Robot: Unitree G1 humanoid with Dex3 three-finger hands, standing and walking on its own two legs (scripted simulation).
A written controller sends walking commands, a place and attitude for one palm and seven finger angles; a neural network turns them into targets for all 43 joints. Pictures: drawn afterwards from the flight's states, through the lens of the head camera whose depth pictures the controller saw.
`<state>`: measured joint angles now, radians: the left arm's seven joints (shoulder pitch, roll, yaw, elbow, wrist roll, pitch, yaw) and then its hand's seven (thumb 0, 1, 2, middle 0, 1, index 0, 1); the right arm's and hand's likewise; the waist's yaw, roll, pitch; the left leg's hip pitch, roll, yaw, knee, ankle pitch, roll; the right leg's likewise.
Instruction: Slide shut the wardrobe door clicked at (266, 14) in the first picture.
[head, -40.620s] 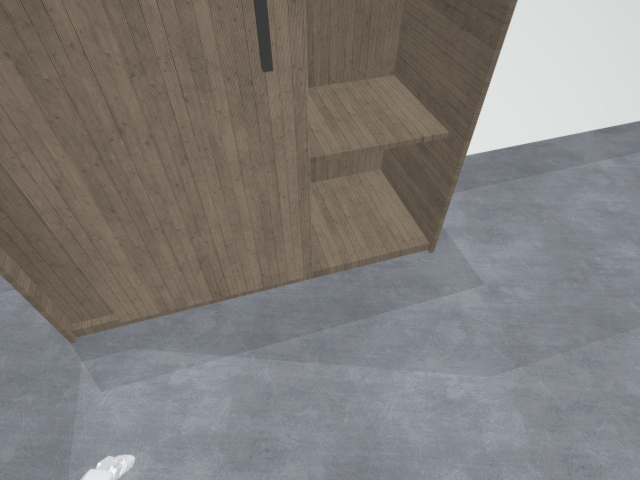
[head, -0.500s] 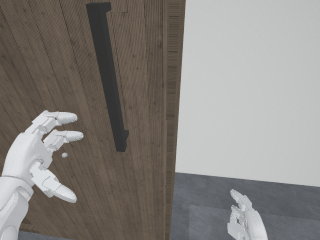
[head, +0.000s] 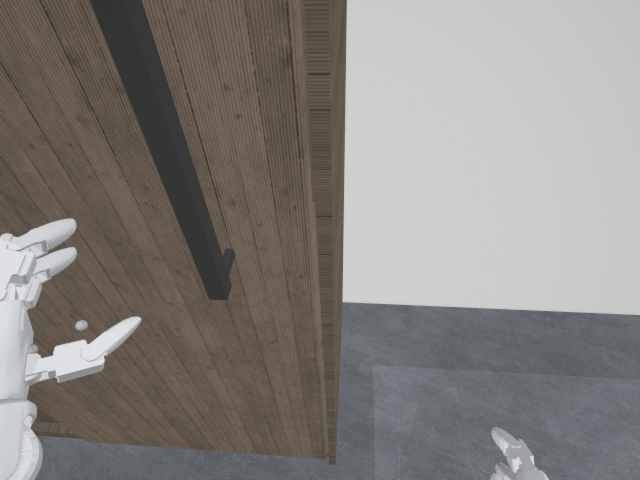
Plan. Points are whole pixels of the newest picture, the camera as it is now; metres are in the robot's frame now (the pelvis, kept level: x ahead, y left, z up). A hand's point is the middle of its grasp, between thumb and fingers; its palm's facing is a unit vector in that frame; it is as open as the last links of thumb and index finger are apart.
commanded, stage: draw the hand back to the body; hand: left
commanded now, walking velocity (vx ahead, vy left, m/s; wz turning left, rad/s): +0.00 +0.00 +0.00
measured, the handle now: (189, 167) +0.30 +0.16 +0.28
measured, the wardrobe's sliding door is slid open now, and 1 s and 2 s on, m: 0.00 0.00 0.00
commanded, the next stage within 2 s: step back with the hand held close in 0.62 s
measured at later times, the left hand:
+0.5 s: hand (86, 302) +0.22 +0.27 +0.16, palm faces +0.47 -0.80 -0.37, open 7.5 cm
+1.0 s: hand (89, 304) +0.22 +0.26 +0.17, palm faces +0.38 -0.75 -0.54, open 7.4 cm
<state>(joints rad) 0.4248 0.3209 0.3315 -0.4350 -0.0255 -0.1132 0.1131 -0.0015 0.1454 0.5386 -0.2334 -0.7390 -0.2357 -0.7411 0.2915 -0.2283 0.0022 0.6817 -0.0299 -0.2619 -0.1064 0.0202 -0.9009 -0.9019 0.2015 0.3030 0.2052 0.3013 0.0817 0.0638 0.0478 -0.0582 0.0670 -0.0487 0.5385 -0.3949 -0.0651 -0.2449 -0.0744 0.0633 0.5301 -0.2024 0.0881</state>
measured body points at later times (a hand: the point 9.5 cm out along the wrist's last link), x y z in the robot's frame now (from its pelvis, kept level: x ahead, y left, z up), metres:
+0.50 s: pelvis +0.02 +0.01 +0.00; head +0.01 +0.00 +0.45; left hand +0.19 +0.31 +0.18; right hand +0.21 -0.20 -0.07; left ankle -0.06 +0.17 -0.73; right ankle +0.06 -0.18 -0.73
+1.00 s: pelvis -0.01 +0.01 +0.01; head +0.03 -0.01 +0.45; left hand +0.19 +0.30 +0.20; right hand +0.18 -0.23 -0.08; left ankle -0.06 +0.17 -0.73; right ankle +0.06 -0.18 -0.73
